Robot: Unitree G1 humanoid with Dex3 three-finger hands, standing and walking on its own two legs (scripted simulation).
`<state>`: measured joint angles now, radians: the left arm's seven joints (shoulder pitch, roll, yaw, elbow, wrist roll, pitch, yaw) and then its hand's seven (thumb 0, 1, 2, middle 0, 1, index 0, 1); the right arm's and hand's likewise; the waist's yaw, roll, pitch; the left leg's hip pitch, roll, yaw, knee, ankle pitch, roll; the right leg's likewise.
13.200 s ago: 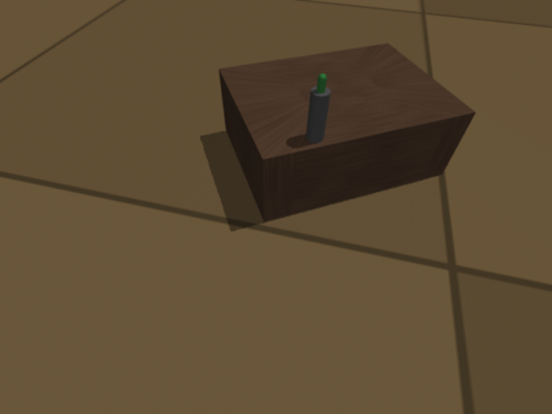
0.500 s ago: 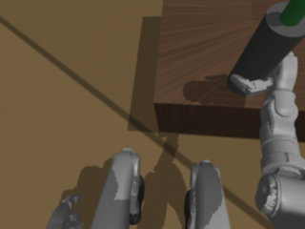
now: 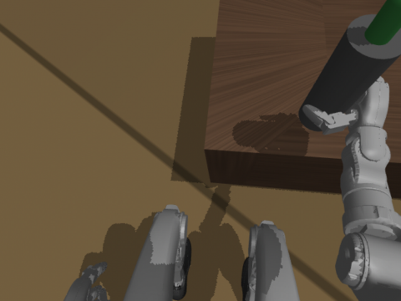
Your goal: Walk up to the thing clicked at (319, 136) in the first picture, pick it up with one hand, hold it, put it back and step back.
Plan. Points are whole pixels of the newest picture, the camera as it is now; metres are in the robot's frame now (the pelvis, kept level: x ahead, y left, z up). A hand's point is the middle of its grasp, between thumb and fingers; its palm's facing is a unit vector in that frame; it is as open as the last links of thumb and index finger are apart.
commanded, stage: settle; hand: right
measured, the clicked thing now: (349, 72) +0.49 -0.18 +0.09
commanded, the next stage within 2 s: lift in 0.04 s
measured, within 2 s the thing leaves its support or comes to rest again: neither
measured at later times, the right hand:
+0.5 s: hand (336, 94) +0.47 -0.17 +0.06, palm faces +0.12 +0.99 -0.01, open 10.2 cm
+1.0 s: hand (377, 80) +0.42 -0.17 +0.16, palm faces +0.13 +0.99 -0.01, open 10.3 cm
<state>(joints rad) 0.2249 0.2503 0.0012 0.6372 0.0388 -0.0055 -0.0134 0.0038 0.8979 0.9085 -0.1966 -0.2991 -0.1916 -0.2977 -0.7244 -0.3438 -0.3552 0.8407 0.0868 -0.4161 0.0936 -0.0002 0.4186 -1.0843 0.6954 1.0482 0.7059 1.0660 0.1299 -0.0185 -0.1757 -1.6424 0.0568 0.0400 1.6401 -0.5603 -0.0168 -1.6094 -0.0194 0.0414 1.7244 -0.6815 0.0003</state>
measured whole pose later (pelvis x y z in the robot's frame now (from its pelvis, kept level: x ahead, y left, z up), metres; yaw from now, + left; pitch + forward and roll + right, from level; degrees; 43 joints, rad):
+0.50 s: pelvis +0.01 +0.01 +0.04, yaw +0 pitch +29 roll +2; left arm 0.22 0.24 0.01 0.65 0.03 -0.01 -0.01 0.00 0.92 0.89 -0.20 -0.31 -0.21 -0.30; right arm -0.60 -0.28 -0.32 0.75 0.10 -0.41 0.07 0.00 0.42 -1.09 0.69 1.06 0.70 1.08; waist 0.10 -0.02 -0.17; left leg -1.47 0.05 0.05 1.50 -0.54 0.00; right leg -1.43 -0.03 0.04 1.58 -0.65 0.01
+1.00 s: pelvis +0.03 +0.01 +0.13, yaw -1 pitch +19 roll +2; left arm 0.22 0.23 0.01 0.66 0.01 -0.05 0.02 0.01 0.90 0.91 -0.19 -0.30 -0.19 -0.29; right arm -0.34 -0.22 -0.20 0.55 0.14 -0.37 0.02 0.00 0.44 -1.11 0.69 1.07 0.70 1.08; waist 0.06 0.00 -0.12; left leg -1.01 0.03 0.05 1.15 -0.46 -0.01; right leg -0.98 -0.04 0.03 1.21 -0.56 0.01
